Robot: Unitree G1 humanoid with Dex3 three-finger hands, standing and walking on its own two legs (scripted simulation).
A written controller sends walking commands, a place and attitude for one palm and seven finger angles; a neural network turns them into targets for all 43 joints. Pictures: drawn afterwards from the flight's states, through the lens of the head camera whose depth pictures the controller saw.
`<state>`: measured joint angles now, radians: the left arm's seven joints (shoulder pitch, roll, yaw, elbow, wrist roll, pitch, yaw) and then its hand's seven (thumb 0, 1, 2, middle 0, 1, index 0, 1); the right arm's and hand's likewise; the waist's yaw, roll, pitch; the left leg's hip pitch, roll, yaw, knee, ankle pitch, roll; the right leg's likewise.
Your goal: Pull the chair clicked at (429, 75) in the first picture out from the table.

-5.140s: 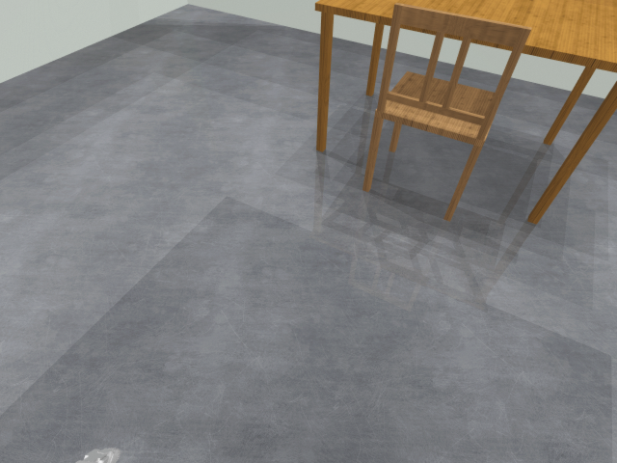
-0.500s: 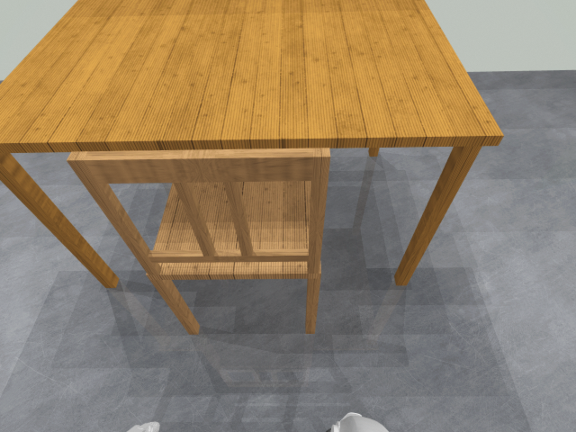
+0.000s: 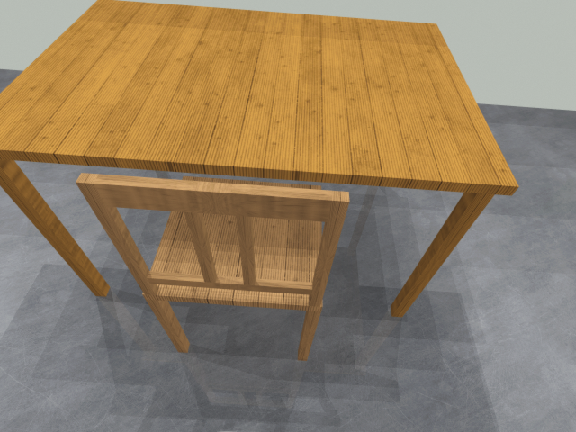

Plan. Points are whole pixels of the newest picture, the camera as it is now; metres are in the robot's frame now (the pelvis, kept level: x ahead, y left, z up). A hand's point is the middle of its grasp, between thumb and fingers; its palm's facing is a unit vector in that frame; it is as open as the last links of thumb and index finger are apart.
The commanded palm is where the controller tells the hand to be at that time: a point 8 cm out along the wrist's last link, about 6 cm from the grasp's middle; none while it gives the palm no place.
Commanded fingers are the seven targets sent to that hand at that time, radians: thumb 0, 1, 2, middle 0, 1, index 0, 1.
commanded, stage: come to a stop and stand still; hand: left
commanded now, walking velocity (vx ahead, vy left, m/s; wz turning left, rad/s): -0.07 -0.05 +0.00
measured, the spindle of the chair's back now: (202, 248) +0.44 +0.22 -0.12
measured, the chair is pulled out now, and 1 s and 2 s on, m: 0.00 0.00 0.00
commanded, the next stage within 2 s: look again from close up in 0.60 s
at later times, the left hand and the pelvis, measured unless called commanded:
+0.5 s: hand out of the picture -0.01 +0.15 -0.17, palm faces +0.03 -0.98 -0.21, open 7.4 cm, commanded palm none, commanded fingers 0.00 0.90 0.90 -0.20 -0.30 -0.20 -0.30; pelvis -0.05 -0.03 +0.00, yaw +0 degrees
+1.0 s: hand out of the picture -0.04 +0.12 -0.17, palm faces +0.01 -0.99 -0.17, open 7.4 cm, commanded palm none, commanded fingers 0.00 0.90 0.90 -0.20 -0.30 -0.20 -0.30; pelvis -0.02 -0.03 +0.00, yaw -1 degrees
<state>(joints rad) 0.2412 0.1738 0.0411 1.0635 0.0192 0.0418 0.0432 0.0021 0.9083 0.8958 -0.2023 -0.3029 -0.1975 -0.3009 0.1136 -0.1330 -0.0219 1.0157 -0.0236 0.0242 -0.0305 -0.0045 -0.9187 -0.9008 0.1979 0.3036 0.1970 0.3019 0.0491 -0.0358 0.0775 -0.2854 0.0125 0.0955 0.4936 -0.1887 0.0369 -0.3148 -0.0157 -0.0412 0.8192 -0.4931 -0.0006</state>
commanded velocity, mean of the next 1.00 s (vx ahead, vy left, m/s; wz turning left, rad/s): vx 0.00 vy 0.00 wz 0.00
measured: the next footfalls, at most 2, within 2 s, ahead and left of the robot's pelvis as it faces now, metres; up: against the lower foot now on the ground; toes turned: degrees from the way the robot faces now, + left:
right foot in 0.16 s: +0.01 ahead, -0.12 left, +0.00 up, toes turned -3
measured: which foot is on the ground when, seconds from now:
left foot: down 0.00-1.00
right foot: up 0.00-0.14, down 0.16-1.00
